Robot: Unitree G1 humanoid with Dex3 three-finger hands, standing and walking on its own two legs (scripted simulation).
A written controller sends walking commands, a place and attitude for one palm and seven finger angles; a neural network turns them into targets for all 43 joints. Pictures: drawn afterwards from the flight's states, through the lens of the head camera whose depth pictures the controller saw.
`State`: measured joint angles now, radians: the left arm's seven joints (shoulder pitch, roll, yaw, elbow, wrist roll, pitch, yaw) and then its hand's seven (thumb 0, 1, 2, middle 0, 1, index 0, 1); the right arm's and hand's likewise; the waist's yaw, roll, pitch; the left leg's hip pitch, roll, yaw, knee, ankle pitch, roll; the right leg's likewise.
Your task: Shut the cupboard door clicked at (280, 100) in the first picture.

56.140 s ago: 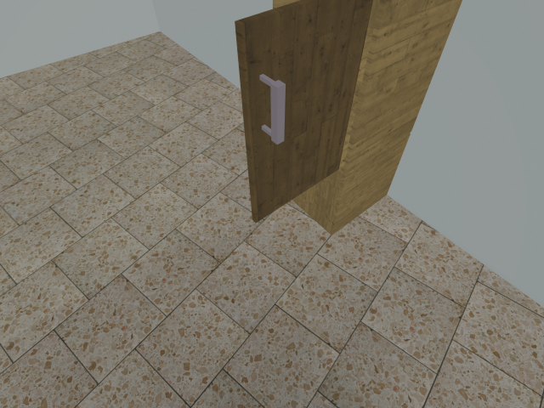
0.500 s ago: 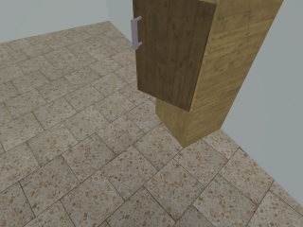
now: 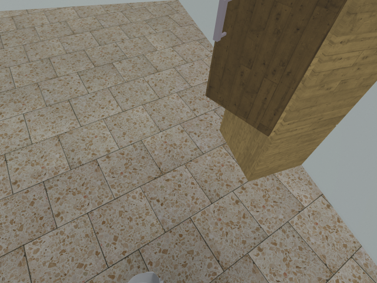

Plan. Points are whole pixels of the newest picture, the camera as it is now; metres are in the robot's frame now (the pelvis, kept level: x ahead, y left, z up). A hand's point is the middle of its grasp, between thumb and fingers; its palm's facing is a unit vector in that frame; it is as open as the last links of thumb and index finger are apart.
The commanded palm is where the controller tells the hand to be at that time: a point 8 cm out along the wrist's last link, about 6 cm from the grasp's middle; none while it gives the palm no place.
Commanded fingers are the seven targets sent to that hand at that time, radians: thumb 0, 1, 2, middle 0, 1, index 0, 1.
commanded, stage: walk to a spot facing it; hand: left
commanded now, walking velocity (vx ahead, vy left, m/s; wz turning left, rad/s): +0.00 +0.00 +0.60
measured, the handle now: (223, 19) +0.95 -0.10 +0.09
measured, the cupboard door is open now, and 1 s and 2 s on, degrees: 28 28 28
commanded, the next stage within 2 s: turn to face it in 1.80 s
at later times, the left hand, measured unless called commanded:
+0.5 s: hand out of the picture +0.05 +0.19 -0.13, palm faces +0.26 -0.91 -0.31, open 7.4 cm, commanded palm none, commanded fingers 0.00 0.90 0.90 -0.20 -0.30 -0.20 -0.30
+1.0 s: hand out of the picture -0.08 +0.18 -0.16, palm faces +0.59 -0.77 -0.23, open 7.4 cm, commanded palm none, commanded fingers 0.00 0.90 0.90 -0.20 -0.30 -0.20 -0.30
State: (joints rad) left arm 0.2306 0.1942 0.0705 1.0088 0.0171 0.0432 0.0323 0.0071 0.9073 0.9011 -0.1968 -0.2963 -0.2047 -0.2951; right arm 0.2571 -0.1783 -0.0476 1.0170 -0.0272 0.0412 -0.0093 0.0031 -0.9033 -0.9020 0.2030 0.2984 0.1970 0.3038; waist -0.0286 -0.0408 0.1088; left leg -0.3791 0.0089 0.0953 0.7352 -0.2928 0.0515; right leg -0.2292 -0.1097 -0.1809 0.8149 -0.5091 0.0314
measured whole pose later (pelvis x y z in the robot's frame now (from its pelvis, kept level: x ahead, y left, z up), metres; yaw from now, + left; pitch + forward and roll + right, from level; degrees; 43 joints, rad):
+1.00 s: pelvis +0.02 -0.01 +0.02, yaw +36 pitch +0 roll +0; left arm 0.27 0.26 0.08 0.94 0.03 0.06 -0.01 0.01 0.91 0.90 -0.20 -0.30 -0.20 -0.29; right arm 0.17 -0.22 -0.03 0.87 -0.03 -0.01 0.01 0.00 -0.90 -0.90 0.20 0.30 0.20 0.30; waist 0.01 -0.06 0.09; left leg -0.25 -0.02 0.05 0.60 -0.35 0.04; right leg -0.45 -0.12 -0.06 1.12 -0.46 0.05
